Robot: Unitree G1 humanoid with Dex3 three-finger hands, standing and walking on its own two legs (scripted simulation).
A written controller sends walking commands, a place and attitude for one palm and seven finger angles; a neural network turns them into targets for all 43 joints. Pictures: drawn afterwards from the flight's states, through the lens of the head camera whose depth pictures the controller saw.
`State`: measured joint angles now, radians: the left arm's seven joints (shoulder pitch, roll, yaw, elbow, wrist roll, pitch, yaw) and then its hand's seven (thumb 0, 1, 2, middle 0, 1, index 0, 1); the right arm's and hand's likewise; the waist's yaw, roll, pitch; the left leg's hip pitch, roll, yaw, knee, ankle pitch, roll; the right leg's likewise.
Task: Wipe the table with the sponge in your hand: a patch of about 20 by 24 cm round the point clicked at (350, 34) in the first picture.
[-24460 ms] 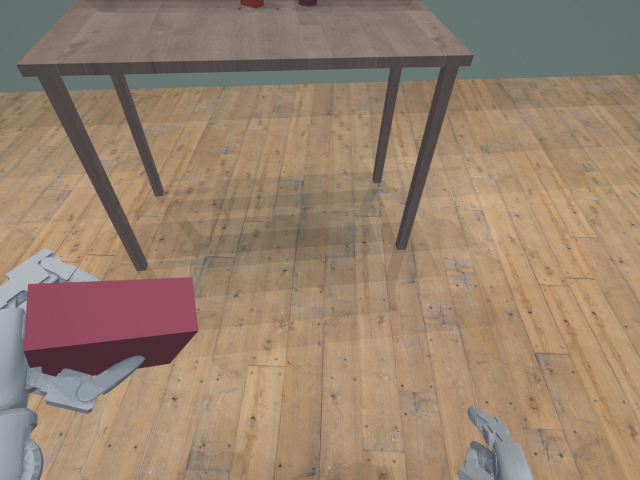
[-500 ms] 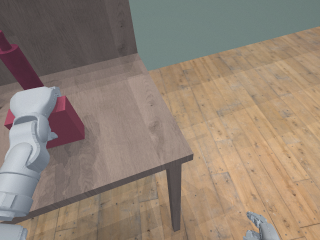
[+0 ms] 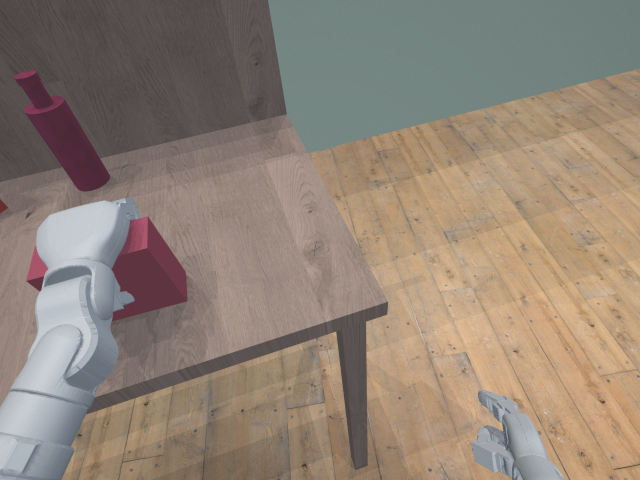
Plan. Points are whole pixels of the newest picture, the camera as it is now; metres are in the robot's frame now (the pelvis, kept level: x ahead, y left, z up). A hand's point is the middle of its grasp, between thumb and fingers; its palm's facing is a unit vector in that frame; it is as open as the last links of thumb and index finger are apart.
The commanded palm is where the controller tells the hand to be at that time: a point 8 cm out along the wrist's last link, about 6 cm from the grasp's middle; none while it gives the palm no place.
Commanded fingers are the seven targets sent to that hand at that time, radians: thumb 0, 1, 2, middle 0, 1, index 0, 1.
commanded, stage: wipe back along the middle lane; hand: left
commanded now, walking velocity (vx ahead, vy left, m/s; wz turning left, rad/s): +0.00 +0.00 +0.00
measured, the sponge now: (125, 284) +0.31 +0.31 +0.10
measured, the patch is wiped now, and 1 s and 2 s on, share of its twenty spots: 0.75 0.80 0.85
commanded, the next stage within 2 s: slide across to the third lane in 0.06 s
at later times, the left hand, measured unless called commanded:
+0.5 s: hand (122, 273) +0.29 +0.28 +0.15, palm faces +0.05 +0.01 -1.00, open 9.7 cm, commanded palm +0.26 +0.25 +0.19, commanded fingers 0.00 0.10 1.30 -1.20 -1.60 -1.20 -1.60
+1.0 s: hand (168, 261) +0.31 +0.23 +0.15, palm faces +0.07 -0.02 -1.00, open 9.7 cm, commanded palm +0.29 +0.22 +0.20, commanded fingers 0.00 0.10 1.30 -1.20 -1.60 -1.20 -1.60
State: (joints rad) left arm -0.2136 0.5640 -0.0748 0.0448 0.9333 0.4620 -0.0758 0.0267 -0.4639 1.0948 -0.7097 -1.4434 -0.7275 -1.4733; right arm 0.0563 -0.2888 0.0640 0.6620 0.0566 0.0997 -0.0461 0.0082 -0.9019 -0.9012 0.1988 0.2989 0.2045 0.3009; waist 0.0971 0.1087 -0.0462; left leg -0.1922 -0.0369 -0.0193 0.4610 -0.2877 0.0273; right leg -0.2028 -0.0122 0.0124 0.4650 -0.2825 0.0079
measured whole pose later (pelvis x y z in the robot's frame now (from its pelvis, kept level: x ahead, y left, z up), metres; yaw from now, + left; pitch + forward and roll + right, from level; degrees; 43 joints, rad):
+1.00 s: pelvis -0.01 -0.02 +0.00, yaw +0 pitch -1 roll +1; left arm -0.36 0.44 -0.29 0.08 0.97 0.62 -0.10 0.00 -0.50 1.09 -0.75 -1.40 -0.79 -1.38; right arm -0.01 -0.27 0.09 0.70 0.05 0.09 -0.05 0.01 -0.90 -0.90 0.20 0.30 0.20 0.30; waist 0.12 0.11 -0.04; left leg -0.15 -0.03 -0.03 0.42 -0.25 0.01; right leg -0.17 0.00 0.00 0.46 -0.26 -0.01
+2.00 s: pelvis -0.01 -0.02 +0.00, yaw +0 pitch +5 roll +0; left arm -0.83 0.52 -0.13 0.87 1.01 0.26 -0.03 0.02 -0.54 1.13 -0.78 -1.37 -0.81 -1.38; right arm 0.21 -0.28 0.03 0.76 0.06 0.09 -0.10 0.01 -0.90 -0.90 0.20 0.30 0.21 0.30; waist 0.01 0.06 -0.08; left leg -0.30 0.00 -0.03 0.47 -0.26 0.00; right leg -0.31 0.02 0.00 0.47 -0.25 -0.02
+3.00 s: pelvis +0.00 +0.00 +0.00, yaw -2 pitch +8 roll -1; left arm -0.84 0.56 -0.12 0.92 0.99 0.28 0.06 0.00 -0.49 1.12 -0.72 -1.43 -0.75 -1.45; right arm 0.27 -0.29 0.01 0.80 0.06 0.09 -0.06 0.01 -0.90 -0.90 0.20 0.30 0.20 0.30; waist -0.01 0.07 -0.10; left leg -0.32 -0.01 0.00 0.48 -0.29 0.02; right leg -0.33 0.01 0.03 0.45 -0.25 0.00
